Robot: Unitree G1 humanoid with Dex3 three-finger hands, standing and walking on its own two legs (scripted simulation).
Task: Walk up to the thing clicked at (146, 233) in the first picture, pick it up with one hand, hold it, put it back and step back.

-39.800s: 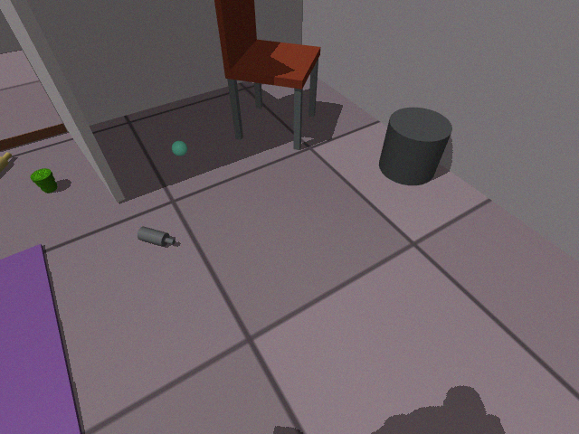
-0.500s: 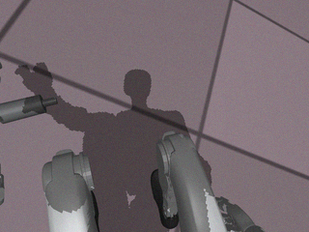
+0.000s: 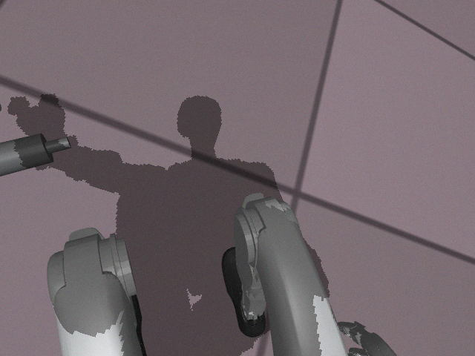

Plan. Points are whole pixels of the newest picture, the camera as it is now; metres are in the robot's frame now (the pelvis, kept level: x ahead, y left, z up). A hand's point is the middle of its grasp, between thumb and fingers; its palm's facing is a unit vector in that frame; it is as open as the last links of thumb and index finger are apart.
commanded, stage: home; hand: left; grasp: from above
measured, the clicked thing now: (24, 153) +0.50 +0.31 -0.30
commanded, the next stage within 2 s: none
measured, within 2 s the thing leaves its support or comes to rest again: neither
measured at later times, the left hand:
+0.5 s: hand out of the picture +0.39 +0.31 -0.01, palm faces -0.35 -0.42 -0.84, open 9.6 cm
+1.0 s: hand out of the picture +0.26 +0.24 +0.19, palm faces +0.05 -0.92 -0.39, open 7.4 cm
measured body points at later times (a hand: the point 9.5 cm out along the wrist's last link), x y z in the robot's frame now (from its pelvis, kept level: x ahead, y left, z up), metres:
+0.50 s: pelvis +0.01 +0.00 +0.10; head +0.21 +0.05 +0.51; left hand +0.41 +0.33 +0.04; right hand +0.14 -0.25 -0.02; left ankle +0.09 +0.13 -0.30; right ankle +0.11 -0.13 -0.30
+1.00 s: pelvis +0.04 +0.00 +0.28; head +0.15 +0.04 +0.72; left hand +0.25 +0.29 +0.22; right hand +0.27 -0.20 +0.20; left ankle +0.08 +0.13 -0.30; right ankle +0.11 -0.13 -0.30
